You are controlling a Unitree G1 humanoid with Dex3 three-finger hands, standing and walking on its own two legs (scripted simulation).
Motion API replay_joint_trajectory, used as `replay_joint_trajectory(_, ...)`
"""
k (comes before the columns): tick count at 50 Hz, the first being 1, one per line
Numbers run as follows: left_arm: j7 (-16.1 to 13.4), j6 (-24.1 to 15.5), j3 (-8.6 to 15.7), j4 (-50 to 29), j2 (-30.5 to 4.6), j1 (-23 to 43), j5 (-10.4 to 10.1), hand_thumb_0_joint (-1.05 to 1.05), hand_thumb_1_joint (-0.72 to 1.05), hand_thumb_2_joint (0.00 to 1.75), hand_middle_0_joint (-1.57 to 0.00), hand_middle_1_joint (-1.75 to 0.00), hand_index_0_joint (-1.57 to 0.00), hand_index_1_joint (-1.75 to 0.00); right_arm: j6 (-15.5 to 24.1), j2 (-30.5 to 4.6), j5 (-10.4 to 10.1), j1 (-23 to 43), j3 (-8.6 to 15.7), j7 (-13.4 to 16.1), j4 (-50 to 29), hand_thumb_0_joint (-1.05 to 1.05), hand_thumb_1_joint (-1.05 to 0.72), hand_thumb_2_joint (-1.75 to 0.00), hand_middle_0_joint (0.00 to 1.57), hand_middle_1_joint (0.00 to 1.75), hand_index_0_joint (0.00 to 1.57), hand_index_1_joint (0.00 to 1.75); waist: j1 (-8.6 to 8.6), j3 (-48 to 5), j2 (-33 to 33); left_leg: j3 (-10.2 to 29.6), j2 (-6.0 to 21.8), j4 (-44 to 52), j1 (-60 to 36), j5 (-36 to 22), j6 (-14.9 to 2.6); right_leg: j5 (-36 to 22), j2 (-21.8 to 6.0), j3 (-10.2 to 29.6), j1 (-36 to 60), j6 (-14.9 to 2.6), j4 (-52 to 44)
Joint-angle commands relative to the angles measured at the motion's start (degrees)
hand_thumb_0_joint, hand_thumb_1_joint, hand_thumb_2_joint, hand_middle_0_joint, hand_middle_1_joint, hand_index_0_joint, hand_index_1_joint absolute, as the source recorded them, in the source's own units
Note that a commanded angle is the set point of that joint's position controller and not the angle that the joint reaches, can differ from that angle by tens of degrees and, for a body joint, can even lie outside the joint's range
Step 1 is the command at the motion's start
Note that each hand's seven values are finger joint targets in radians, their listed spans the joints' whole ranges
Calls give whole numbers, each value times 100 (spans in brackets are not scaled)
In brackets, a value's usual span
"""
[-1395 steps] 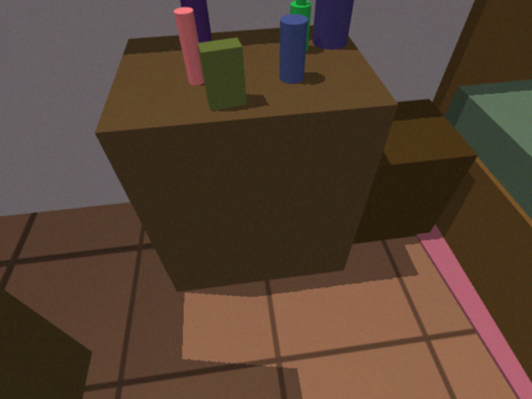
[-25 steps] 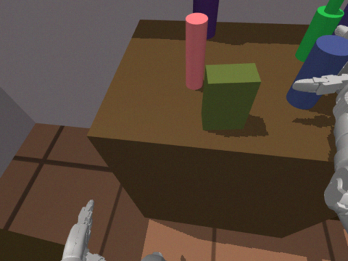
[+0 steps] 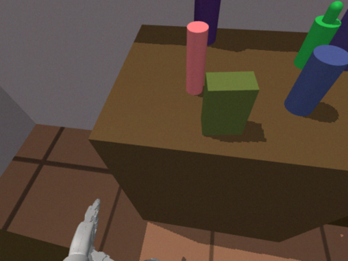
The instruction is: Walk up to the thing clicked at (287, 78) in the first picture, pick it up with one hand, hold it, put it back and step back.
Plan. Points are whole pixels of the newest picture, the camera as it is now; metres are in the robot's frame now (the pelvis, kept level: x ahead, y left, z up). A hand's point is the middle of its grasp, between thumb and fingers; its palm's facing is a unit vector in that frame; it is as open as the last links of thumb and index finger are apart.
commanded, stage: sink last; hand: right
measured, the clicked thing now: (312, 83) +0.50 -0.22 +0.13
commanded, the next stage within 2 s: home in 1.34 s
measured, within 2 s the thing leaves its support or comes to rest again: neither
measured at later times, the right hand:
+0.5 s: hand out of the picture +0.39 -0.31 +0.25, palm faces +0.43 +0.82 -0.38, open 17.5 cm
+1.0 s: hand out of the picture +0.17 -0.21 +0.27, palm faces +0.46 +0.76 -0.45, open 17.7 cm
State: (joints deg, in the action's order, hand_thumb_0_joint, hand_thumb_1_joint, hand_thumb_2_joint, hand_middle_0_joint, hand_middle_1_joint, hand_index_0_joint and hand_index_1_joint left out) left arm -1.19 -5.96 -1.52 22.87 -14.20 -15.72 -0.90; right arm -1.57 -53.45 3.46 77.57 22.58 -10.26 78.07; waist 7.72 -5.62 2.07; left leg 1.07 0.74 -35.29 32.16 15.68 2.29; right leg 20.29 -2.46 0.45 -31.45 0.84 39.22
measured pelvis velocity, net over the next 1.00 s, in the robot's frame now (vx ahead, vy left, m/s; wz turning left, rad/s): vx -0.01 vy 0.02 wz -0.04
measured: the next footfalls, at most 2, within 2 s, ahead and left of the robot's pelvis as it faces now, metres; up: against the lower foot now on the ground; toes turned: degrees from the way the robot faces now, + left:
none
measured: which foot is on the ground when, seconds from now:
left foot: down 0.00-1.00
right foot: down 0.00-1.00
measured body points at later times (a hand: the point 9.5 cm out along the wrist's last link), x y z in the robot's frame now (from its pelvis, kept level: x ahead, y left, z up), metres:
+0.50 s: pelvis +0.04 -0.02 +0.01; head +0.06 +0.00 +0.46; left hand +0.19 +0.24 -0.07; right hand +0.36 -0.35 +0.27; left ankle +0.01 +0.14 -0.72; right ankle -0.02 -0.13 -0.72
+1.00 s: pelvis -0.01 +0.02 +0.01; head -0.02 +0.06 +0.46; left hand +0.16 +0.27 -0.08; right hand +0.14 -0.25 +0.29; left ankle +0.01 +0.14 -0.72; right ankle -0.02 -0.13 -0.72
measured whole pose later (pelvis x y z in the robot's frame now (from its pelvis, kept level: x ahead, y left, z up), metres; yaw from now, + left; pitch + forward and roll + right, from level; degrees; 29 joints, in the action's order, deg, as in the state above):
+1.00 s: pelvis -0.01 +0.02 +0.01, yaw -2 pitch -2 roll -1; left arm 0.4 4.6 10.4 22.7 -11.3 -20.3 -2.8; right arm 11.4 -21.3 -5.4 -19.5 27.0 -1.9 -33.2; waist -4.2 -0.7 4.2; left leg -2.1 2.6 -33.6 14.3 17.1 0.8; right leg 17.8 -1.3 1.5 -11.5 2.0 31.5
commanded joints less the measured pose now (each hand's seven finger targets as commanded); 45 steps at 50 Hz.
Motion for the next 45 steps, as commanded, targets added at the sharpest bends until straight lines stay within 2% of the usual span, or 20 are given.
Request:
replay_joint_trajectory(1, 51, -161, 767, -774, -1108, 125, -52, 0, -52, 3, -5, -4, -5, -3, 454, -1646, 154, 2409, 156, 383, -1362, 0, 61, -2, 6, 6, 6, 6, 37, -2244, 395, -196, -151, 425, -1057, -1623, -207, -1775, 179, -261, 1226, -112, -457)
replay_joint_trajectory(3, 118, -103, 845, -673, -1129, 32, -87, 0, -52, 4, -5, -4, -6, -3, 493, -1703, 188, 2248, 178, 525, -1342, 0, 57, -4, 6, 5, 5, 5, 34, -2178, 408, -282, -208, 403, -1044, -1671, -240, -1965, 135, -200, 1274, -50, -498)
replay_joint_trajectory(7, 272, -85, 387, -974, -764, 476, -139, 0, -52, 4, -5, -4, -6, -3, 697, -1887, 223, 1947, 504, 790, -1951, 0, 58, -4, 6, 5, 5, 5, -371, -2978, 834, -258, -180, 333, -1711, -2121, -281, -2550, 171, -265, 1357, 34, -451)
replay_joint_trajectory(8, 277, -103, 422, -1246, -800, 530, -166, 0, -51, 5, -5, -4, -6, -4, 768, -1929, 190, 1890, 588, 832, -2360, 0, 60, -4, 6, 5, 5, 5, -408, -3148, 907, -261, -170, 331, -1895, -2244, -282, -2664, 184, -289, 1458, 35, -444)
replay_joint_trajectory(10, 331, -77, 417, -1257, -750, 220, -191, 0, -51, 5, -5, -4, -5, -4, 804, -1569, 118, 1088, 572, 851, -2624, 0, 60, -4, 6, 5, 5, 5, -489, -3178, 1211, -325, -219, 260, -1799, -2532, -332, -3414, 125, -255, 1808, 104, -391)
replay_joint_trajectory(12, 350, -10, 751, -1119, -951, -470, -196, 0, -52, 5, -5, -5, -6, -4, 788, -1327, -18, -272, 714, 847, -3333, 0, 57, -5, 6, 5, 5, 5, -591, -2964, 1210, -411, -272, 230, -1617, -2725, -365, -4095, 59, -195, 2065, 155, -333)
replay_joint_trajectory(13, 399, -10, 640, -1446, -881, -374, -213, 0, -52, 5, -5, -5, -6, -4, 769, -1019, -100, -568, 577, 817, -3905, 0, 56, -5, 6, 5, 5, 5, -602, -2978, 1256, -403, -266, 210, -1653, -2816, -368, -4320, 43, -191, 2137, 160, -304)
replay_joint_trajectory(14, 412, 1, 718, -1484, -874, -419, -216, 0, -51, 5, -5, -5, -6, -4, 729, -576, -194, -771, 344, 774, -4525, 0, 56, -5, 6, 5, 5, 5, -559, -2991, 1303, -420, -290, 192, -1534, -2856, -389, -4615, 5, -154, 2338, 185, -297)
replay_joint_trajectory(15, 411, 39, 925, -1331, -978, -568, -247, 0, -51, 4, -5, -5, -6, -4, 676, -529, -287, -1214, 362, 782, -5076, 0, 55, -5, 6, 5, 5, 5, -645, -2697, 1431, -459, -304, 231, -1321, -2639, -402, -4789, -31, -102, 2466, 209, -315)
replay_joint_trajectory(18, 436, 187, 1053, -1250, -993, -597, -329, 0, -52, 5, -5, -4, -6, -4, 477, -48, -510, -2828, 395, 810, -6437, 0, 55, -5, 6, 5, 5, 5, -797, -1985, 1067, -516, -308, 318, -1393, -2348, -425, -4505, -70, -121, 2221, 171, -502)
replay_joint_trajectory(20, 476, 310, 1048, -1006, -874, -587, -360, 0, -52, 5, -5, -4, -5, -4, 442, -2, -626, -3506, 626, 845, -7734, 0, 55, -5, 6, 5, 5, 5, -949, -1703, 1004, -541, -279, 345, -1630, -2141, -446, -4140, -40, -134, 2011, 144, -631)
replay_joint_trajectory(21, 460, 358, 1236, -963, -968, -512, -387, 0, -52, 5, -5, -4, -5, -4, 427, -16, -668, -3840, 759, 874, -8301, 0, 57, -5, 6, 5, 5, 5, -956, -1617, 914, -532, -253, 376, -1719, -2076, -441, -3893, -9, -173, 1986, 97, -673)
replay_joint_trajectory(22, 463, 431, 1292, -775, -935, -630, -377, 0, -52, 5, -5, -4, -5, -4, 425, 120, -685, -4068, 760, 886, -8711, 0, 57, -5, 6, 5, 5, 5, -865, -1563, 879, -515, -219, 382, -1798, -2242, -431, -3839, 22, -204, 2026, 65, -683)
replay_joint_trajectory(26, 440, 580, 1449, -839, -940, -278, -343, 0, -52, 5, -5, -5, -5, -4, 641, 199, -762, -4975, 1210, 1014, -10384, 0, 61, -4, 6, 5, 5, 5, -1026, -1652, 484, -512, -143, 186, -2269, -2852, -381, -4206, 52, -196, 2113, 60, -604)
replay_joint_trajectory(27, 392, 611, 1627, -799, -1077, -259, -293, 0, -52, 6, -5, -4, -5, -4, 701, 261, -754, -5290, 1324, 1052, -10562, 0, 61, -4, 6, 5, 5, 6, -1010, -1683, 411, -522, -156, 119, -2330, -2884, -398, -4370, 33, -161, 2161, 90, -617)
replay_joint_trajectory(29, 310, 641, 1622, -921, -1015, -6, -256, 0, -52, 6, -5, -4, -5, -4, 778, 820, -800, -5791, 1136, 1057, -10845, 0, 61, -4, 5, 6, 5, 6, -1019, -1412, 272, -513, -151, 145, -2328, -2604, -379, -4109, 40, -163, 2123, 92, -662)
replay_joint_trajectory(30, 256, 657, 1682, -991, -1023, 104, -240, 0, -52, 5, -5, -4, -5, -4, 824, 881, -804, -5969, 1214, 1078, -11038, 0, 61, -4, 5, 6, 5, 6, -1082, -1379, 260, -501, -140, 166, -2331, -2463, -377, -3957, 46, -169, 2131, 85, -701)
replay_joint_trajectory(33, 199, 725, 1336, -988, -584, 50, -228, 0, -52, 5, -5, -4, -5, -4, 975, 1620, -829, -6587, 831, 1048, -10978, 0, 61, -4, 5, 6, 5, 6, -1015, -815, 18, -487, -82, 260, -2343, -2211, -327, -3196, 109, -238, 1948, 41, -845)
replay_joint_trajectory(38, 178, 821, 1167, -958, -302, -347, -231, 0, -49, 3, -5, -5, -6, -4, 1152, 1867, -885, -7753, 872, 966, -11378, 0, 61, -4, 5, 6, 5, 6, -1135, -114, -24, -482, 10, 566, -2185, -1408, -222, -1950, 255, -373, 1763, -70, -1124)
replay_joint_trajectory(45, 196, 779, 1511, -1056, -520, -119, -240, 0, -47, 1, -5, -6, -7, -3, 1473, 1894, -993, -8847, 1210, 915, -12199, 0, 61, -4, 5, 6, 5, 6, -1121, 246, -1, -455, 57, 859, -1980, -584, -158, -1073, 341, -378, 1720, -165, -1293)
